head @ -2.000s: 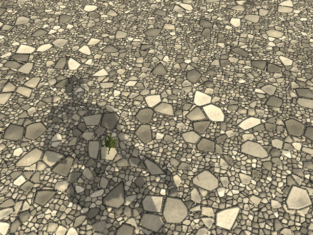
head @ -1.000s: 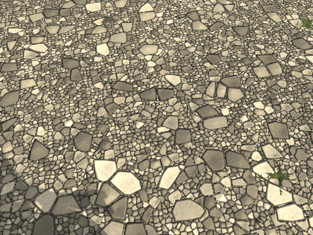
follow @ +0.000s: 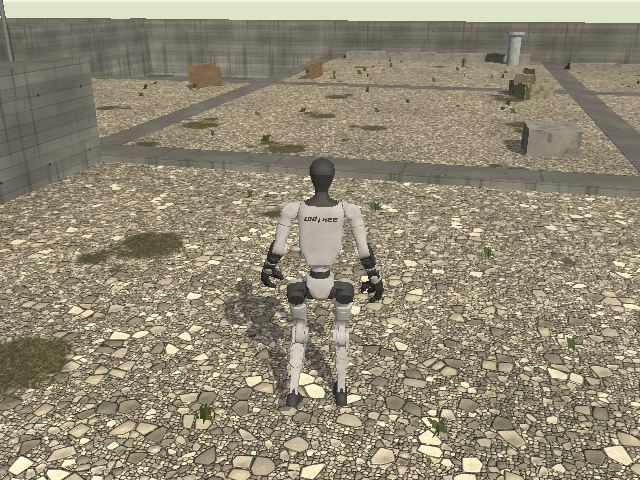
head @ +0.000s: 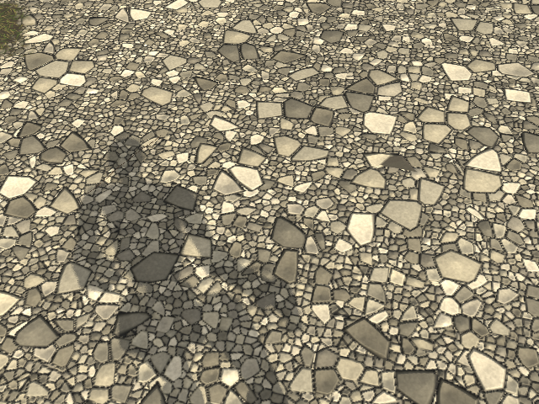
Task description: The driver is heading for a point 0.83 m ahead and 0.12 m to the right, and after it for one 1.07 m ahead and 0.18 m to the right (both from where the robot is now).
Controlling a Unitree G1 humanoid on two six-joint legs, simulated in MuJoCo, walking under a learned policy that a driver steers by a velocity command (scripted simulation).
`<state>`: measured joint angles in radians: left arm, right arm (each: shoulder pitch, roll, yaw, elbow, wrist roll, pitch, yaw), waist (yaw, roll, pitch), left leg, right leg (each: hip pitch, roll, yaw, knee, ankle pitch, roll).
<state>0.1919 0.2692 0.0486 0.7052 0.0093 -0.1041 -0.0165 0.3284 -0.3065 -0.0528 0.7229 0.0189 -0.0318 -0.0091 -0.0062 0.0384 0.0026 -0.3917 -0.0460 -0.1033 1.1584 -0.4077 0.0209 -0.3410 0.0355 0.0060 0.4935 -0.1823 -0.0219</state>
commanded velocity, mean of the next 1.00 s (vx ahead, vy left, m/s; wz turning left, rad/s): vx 0.50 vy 0.00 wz -0.21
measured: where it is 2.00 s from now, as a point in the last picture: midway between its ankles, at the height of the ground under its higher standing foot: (347, 237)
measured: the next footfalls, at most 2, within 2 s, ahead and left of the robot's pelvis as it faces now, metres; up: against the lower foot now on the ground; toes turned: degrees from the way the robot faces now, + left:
left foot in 0.36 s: +0.34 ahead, +0.16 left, +0.00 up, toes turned +3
right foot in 0.88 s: +0.61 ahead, -0.11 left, +0.00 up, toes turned -16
